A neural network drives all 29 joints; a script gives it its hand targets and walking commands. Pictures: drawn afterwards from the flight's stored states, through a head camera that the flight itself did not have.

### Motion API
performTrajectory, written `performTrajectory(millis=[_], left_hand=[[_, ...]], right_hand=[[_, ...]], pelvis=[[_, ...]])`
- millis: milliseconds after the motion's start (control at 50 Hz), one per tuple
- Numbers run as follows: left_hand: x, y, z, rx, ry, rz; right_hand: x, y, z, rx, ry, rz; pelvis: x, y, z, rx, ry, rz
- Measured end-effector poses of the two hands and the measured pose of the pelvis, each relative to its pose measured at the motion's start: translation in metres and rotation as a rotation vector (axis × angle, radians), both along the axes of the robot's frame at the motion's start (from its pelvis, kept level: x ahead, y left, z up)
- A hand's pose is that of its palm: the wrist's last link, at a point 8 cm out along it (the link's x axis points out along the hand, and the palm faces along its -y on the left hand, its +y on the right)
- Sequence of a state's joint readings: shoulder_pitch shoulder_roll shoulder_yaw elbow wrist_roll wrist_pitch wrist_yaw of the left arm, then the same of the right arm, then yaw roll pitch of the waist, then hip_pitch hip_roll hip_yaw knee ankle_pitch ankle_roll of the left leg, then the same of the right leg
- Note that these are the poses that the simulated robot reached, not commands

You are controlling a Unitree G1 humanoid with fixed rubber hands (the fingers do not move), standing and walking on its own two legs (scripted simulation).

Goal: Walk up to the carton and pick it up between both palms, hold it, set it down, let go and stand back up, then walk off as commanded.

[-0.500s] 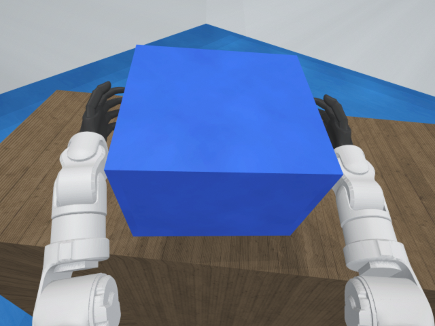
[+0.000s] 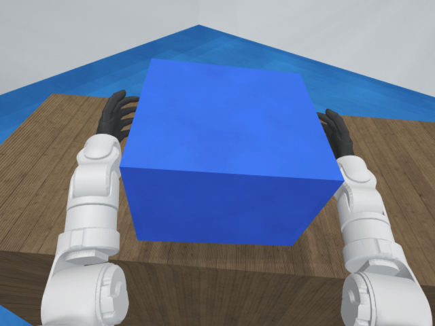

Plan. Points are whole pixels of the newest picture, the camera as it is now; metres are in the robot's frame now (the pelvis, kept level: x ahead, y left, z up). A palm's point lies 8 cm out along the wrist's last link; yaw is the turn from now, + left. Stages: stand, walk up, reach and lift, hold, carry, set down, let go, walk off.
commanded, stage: set down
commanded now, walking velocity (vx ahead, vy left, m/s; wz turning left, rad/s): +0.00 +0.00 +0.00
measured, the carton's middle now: (222, 153) +0.43 -0.03 +0.11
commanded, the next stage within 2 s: none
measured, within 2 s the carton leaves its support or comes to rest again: rests again in 1.92 s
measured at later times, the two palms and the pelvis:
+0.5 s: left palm (115, 141) +0.42 +0.17 +0.15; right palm (331, 154) +0.39 -0.23 +0.14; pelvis +0.01 +0.00 +0.00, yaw +2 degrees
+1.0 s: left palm (126, 151) +0.43 +0.16 +0.12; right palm (330, 162) +0.40 -0.24 +0.11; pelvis +0.00 -0.01 +0.00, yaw +0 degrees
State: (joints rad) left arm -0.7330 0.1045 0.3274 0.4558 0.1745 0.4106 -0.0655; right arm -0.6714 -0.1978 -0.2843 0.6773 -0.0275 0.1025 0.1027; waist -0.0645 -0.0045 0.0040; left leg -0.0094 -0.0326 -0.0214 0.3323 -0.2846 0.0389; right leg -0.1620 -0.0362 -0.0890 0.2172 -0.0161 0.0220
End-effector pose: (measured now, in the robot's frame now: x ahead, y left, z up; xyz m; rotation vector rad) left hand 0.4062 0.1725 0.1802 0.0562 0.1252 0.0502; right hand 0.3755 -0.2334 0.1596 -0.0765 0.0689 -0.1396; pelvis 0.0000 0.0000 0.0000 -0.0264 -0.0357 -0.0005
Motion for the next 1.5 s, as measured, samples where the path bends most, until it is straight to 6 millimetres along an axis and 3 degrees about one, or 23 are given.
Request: performTrajectory(millis=[300, 720, 1040, 1160, 1320, 1500], left_hand=[[0.011, 0.006, -0.023, -0.008, 0.034, 0.033], [0.021, -0.011, -0.030, -0.019, 0.066, -0.026], [0.030, -0.009, -0.067, -0.031, 0.136, 0.000], [0.036, -0.008, -0.070, -0.007, 0.125, -0.006], [0.043, -0.014, -0.069, -0.001, 0.119, -0.027], [0.036, -0.012, -0.081, -0.041, 0.134, -0.020]], right_hand=[[0.022, 0.005, -0.012, -0.027, 0.029, 0.026], [0.006, -0.010, -0.027, -0.030, 0.058, -0.031], [0.025, -0.009, -0.053, -0.039, 0.125, -0.004], [0.029, -0.008, -0.062, -0.032, 0.114, -0.008], [0.027, -0.013, -0.063, -0.027, 0.108, -0.030], [0.024, -0.010, -0.061, -0.044, 0.122, -0.029]], pelvis=[[0.009, -0.009, 0.000, -0.008, 0.042, 0.026], [0.006, -0.001, 0.000, -0.003, 0.056, 0.004], [0.006, -0.012, 0.000, 0.005, 0.114, 0.013], [0.011, -0.011, -0.001, 0.003, 0.151, 0.020], [0.016, -0.009, -0.001, -0.002, 0.146, 0.017], [0.012, -0.007, -0.001, 0.000, 0.135, 0.005]])
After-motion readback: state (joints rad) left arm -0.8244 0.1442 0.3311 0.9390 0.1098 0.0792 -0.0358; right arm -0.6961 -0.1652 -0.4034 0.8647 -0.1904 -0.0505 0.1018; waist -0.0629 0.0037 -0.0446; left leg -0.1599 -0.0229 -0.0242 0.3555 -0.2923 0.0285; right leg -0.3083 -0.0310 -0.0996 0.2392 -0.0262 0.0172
